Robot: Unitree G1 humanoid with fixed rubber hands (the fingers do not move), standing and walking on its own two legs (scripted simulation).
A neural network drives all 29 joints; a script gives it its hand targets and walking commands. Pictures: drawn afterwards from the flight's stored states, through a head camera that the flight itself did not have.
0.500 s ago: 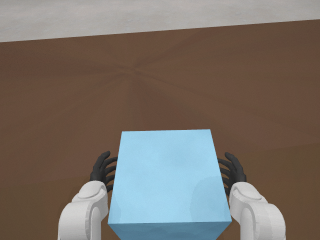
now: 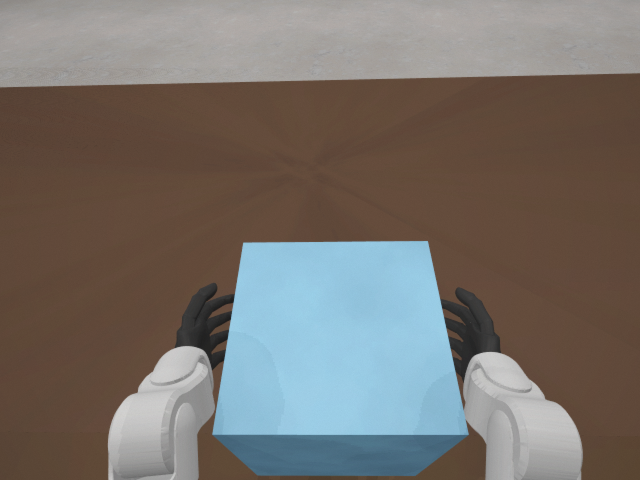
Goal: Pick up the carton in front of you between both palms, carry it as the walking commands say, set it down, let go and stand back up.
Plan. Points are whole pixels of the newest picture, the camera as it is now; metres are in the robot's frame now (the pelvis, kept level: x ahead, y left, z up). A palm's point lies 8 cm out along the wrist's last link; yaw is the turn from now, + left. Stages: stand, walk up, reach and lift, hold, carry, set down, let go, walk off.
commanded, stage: carry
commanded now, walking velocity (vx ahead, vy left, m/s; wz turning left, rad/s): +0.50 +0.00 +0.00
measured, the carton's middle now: (335, 367) +0.26 +0.01 +0.02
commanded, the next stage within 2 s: none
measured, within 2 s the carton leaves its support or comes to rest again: neither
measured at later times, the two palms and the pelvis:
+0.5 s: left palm (249, 147) +0.65 +0.17 +0.08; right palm (416, 156) +0.62 -0.12 +0.08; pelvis +0.33 +0.05 -0.01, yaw -2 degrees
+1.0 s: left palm (292, 69) +1.03 +0.13 +0.06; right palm (411, 72) +1.03 -0.17 +0.04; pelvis +0.69 -0.02 -0.03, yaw -1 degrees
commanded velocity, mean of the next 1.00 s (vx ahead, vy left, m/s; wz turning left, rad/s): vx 0.50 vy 0.00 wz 0.00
